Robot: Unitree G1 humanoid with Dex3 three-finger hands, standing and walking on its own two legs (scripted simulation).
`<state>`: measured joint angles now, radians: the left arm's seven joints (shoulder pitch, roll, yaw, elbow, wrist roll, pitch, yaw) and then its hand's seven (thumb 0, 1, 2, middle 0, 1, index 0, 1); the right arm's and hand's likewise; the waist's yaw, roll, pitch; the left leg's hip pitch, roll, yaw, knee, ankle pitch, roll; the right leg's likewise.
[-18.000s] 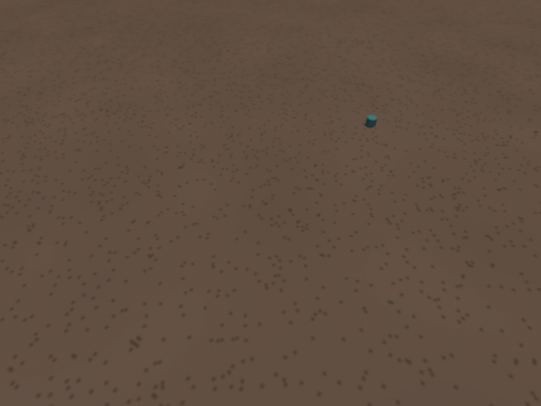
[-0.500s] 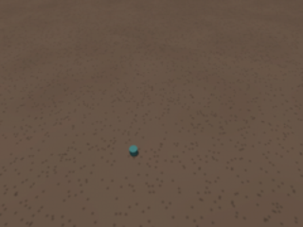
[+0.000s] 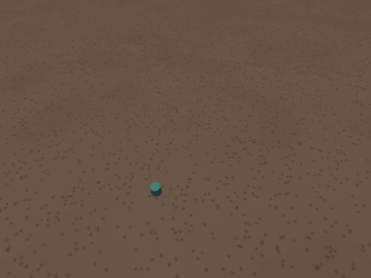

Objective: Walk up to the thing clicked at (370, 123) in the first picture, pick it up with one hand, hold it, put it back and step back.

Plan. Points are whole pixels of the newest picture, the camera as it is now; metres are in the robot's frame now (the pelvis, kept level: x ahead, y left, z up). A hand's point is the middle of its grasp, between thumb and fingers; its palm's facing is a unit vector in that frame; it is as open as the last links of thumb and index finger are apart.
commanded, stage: walk up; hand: left
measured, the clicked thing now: (155, 188) +0.78 +0.22 -0.75
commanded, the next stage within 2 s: stand in 0.18 s
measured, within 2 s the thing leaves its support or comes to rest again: neither
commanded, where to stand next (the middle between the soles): +0.38 +0.01 m, yaw -3 degrees
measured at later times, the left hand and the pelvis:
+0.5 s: hand out of the picture +0.08 +0.25 -0.15, palm faces -0.03 -0.94 -0.34, open 7.4 cm; pelvis -0.01 +0.00 +0.01, yaw +0 degrees
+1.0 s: hand out of the picture +0.07 +0.25 -0.15, palm faces -0.05 -0.94 -0.34, open 7.4 cm; pelvis +0.00 +0.00 +0.01, yaw +0 degrees
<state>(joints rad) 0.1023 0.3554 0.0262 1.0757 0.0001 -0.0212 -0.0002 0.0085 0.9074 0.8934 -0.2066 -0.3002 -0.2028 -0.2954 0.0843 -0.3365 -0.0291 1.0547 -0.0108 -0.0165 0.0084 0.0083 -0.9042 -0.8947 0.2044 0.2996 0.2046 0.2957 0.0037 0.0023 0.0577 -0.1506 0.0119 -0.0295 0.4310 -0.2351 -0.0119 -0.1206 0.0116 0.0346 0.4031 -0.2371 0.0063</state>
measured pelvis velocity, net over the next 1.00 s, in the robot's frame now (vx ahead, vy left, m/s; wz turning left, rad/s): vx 0.00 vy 0.00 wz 0.00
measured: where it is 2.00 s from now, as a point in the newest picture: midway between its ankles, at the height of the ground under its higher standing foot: outside the picture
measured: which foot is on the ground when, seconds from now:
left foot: down 0.00-1.00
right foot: down 0.00-1.00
